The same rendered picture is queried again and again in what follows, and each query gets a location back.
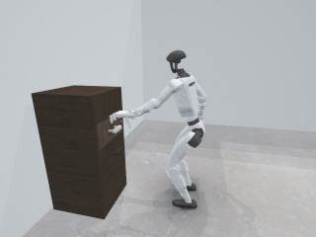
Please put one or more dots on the left robot upper arm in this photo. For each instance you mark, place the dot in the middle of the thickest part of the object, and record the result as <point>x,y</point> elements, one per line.
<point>172,87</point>

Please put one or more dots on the right robot forearm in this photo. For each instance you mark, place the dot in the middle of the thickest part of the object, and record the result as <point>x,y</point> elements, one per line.
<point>201,110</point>

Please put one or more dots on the drawer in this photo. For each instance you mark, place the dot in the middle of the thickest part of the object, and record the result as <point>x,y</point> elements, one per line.
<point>103,133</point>

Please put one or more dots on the right robot upper arm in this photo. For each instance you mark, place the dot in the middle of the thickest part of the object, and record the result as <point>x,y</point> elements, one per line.
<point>201,95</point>

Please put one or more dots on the robot torso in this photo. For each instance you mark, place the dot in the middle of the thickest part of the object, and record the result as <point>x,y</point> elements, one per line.
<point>187,103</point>

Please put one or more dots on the handle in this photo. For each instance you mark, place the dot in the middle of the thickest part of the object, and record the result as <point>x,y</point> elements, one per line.
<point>117,153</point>
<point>116,129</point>

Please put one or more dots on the left robot forearm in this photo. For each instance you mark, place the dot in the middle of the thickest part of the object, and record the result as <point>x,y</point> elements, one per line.
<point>146,108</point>

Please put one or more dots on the cabinet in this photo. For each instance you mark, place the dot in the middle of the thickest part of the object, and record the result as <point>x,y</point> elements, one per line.
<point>82,179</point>

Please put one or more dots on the left robot foot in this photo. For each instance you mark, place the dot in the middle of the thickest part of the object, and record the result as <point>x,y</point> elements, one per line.
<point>182,203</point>

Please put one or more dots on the robot left hand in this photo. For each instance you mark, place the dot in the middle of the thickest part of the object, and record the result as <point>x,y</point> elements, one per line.
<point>120,114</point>

